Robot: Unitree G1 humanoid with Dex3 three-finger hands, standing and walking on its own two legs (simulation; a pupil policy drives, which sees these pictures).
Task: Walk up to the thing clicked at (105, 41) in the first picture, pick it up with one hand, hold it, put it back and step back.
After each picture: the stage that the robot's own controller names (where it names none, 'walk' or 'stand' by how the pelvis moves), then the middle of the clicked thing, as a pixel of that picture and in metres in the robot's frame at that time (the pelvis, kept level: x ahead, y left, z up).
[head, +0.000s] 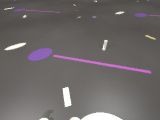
stand; (104, 45) +1.61 -0.29 -0.66
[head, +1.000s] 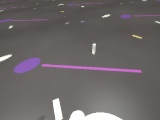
walk; (93, 49) +1.53 +0.06 -0.63
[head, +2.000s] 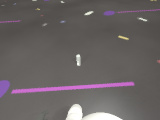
walk; (78, 60) +1.03 +0.28 -0.64
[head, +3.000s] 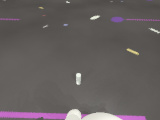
walk; (78, 79) +0.64 +0.17 -0.63
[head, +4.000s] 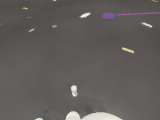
walk; (74, 91) +0.43 +0.19 -0.63
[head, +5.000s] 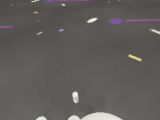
stand; (75, 97) +0.38 +0.18 -0.64
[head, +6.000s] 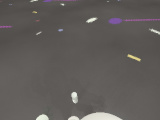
stand; (74, 98) +0.38 +0.19 -0.65
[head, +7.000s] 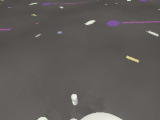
stand; (74, 99) +0.37 +0.19 -0.65
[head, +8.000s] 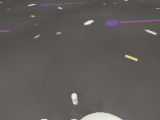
stand; (74, 99) +0.38 +0.20 -0.66
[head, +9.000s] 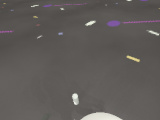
stand; (75, 99) +0.39 +0.19 -0.66
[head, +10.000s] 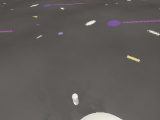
stand; (75, 99) +0.38 +0.19 -0.66
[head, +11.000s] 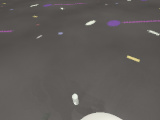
stand; (75, 99) +0.38 +0.19 -0.66
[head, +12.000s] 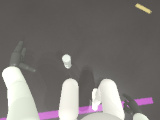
go down; (67, 62) +0.47 +0.18 -0.35
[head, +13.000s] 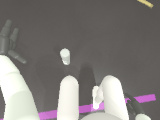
go down; (65, 58) +0.49 +0.18 -0.29
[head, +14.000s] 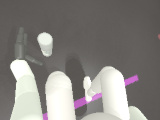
close in; (46, 47) +0.49 +0.22 -0.19
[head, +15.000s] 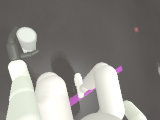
close; (28, 45) +0.48 +0.24 -0.17
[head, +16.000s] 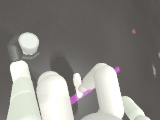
lift; (29, 48) +0.45 +0.24 -0.18
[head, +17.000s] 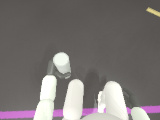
lift; (64, 68) +0.35 +0.19 -0.03
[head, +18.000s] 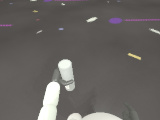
hold; (67, 77) +0.31 +0.17 +0.04
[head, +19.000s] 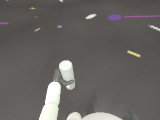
hold; (68, 76) +0.32 +0.17 +0.03
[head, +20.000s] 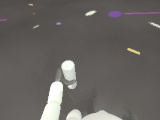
crouch; (70, 76) +0.32 +0.15 +0.01
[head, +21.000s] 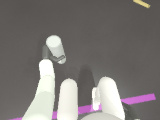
crouch; (58, 52) +0.47 +0.18 -0.06
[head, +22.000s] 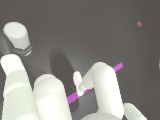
lower; (21, 43) +0.49 +0.25 -0.19
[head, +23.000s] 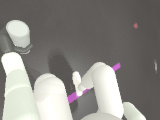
lower; (21, 41) +0.49 +0.25 -0.18
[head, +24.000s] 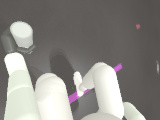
lower; (24, 41) +0.49 +0.25 -0.18
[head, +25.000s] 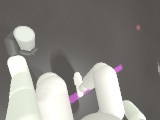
lower; (27, 44) +0.47 +0.24 -0.18
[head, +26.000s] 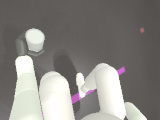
loosen; (35, 45) +0.47 +0.22 -0.18
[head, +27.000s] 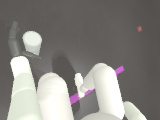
withdraw; (33, 47) +0.47 +0.22 -0.18
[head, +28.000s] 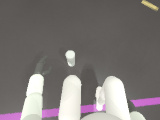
walk; (71, 59) +0.48 +0.17 -0.27
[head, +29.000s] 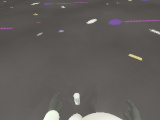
stand; (77, 99) +0.39 +0.15 -0.59
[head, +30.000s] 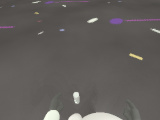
stand; (76, 98) +0.39 +0.16 -0.60
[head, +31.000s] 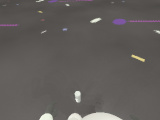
stand; (77, 97) +0.40 +0.15 -0.62
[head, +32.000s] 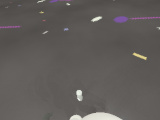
walk; (79, 95) +0.41 +0.16 -0.65
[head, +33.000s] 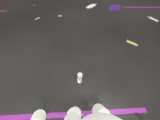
walk; (79, 78) +0.57 +0.12 -0.64
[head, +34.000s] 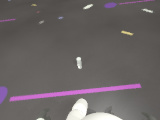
walk; (79, 63) +0.86 +0.26 -0.63
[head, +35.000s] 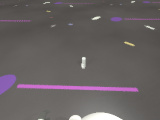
stand; (83, 63) +1.05 +0.15 -0.64
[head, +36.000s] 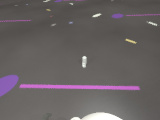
stand; (84, 62) +1.05 +0.15 -0.66
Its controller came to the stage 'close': yes
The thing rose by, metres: 0.68
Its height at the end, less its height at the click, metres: +0.00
